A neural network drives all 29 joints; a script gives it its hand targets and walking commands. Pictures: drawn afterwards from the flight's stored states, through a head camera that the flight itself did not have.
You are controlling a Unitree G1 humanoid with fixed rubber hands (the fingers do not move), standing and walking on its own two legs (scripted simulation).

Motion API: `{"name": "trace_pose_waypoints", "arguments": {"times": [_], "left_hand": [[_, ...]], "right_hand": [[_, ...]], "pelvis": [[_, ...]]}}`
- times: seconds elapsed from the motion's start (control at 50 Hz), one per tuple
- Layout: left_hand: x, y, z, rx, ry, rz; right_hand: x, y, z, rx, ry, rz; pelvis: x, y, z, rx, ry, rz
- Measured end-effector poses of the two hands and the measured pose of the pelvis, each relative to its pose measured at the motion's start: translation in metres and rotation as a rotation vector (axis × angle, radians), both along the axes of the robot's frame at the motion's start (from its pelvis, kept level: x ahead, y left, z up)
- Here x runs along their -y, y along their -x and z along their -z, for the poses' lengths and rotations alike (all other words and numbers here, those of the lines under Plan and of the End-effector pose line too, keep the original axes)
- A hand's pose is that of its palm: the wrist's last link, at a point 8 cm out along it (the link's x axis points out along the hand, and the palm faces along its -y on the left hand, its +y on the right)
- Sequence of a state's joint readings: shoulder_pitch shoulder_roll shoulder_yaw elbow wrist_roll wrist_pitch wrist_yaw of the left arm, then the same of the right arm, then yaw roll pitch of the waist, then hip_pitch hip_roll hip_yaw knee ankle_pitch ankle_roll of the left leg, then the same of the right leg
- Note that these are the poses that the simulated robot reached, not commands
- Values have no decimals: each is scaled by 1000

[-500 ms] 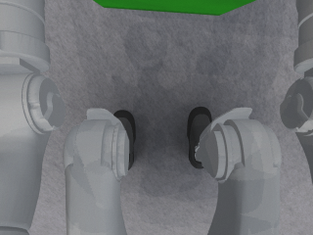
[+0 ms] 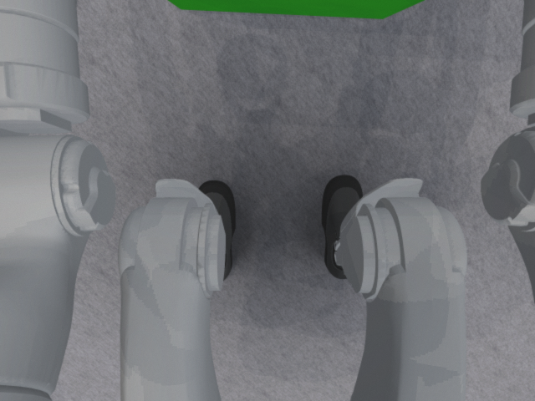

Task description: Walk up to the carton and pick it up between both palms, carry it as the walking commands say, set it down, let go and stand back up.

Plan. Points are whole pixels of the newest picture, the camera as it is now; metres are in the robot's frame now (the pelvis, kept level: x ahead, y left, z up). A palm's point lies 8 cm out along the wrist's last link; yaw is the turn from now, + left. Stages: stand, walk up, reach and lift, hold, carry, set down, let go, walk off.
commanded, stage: reach and lift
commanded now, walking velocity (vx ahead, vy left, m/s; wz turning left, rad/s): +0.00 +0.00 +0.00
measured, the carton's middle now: out of the picture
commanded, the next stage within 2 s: none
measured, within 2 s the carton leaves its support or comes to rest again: neither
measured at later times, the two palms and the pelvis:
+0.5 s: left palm out of the picture +0.58 +0.18 -0.09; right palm out of the picture +0.58 -0.20 -0.10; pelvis -0.01 -0.01 +0.04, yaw +0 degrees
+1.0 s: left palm out of the picture +0.56 +0.18 -0.03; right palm out of the picture +0.56 -0.20 -0.02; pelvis -0.03 +0.00 +0.09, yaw +0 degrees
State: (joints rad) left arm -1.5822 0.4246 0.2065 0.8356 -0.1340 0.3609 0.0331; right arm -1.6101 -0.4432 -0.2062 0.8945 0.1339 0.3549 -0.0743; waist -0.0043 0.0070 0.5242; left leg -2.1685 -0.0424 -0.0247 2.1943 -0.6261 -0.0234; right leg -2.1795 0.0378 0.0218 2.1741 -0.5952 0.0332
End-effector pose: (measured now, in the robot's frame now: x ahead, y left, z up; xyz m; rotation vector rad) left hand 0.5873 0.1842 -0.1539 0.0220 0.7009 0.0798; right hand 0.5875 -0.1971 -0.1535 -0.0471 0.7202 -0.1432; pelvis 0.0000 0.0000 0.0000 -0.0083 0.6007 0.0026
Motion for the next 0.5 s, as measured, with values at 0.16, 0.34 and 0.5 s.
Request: {"name": "trace_pose_waypoints", "arguments": {"times": [0.16,0.34,0.5], "left_hand": [[5,-4,-35,13,13,1],[3,0,-50,14,23,-12],[0,3,-59,20,28,-17]], "right_hand": [[6,0,-33,14,-11,11],[4,2,-47,15,-18,9],[1,4,-58,21,-18,11]], "pelvis": [[2,8,-18,14,-3,4],[5,11,-33,4,-8,4],[5,12,-42,3,-5,2]]}}
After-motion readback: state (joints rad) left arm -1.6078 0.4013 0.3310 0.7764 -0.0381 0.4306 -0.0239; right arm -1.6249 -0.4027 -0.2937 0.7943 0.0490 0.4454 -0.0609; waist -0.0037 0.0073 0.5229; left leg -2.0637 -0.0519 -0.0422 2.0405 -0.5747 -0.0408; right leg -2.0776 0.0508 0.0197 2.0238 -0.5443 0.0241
